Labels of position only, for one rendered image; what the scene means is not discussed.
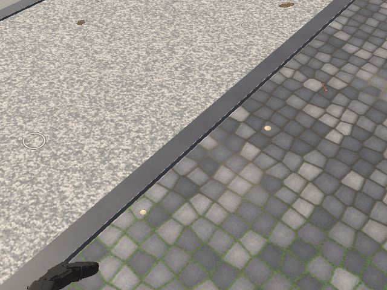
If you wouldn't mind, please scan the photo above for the robot left hand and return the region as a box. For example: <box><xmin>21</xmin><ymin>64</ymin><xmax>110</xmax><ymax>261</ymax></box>
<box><xmin>27</xmin><ymin>261</ymin><xmax>99</xmax><ymax>290</ymax></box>

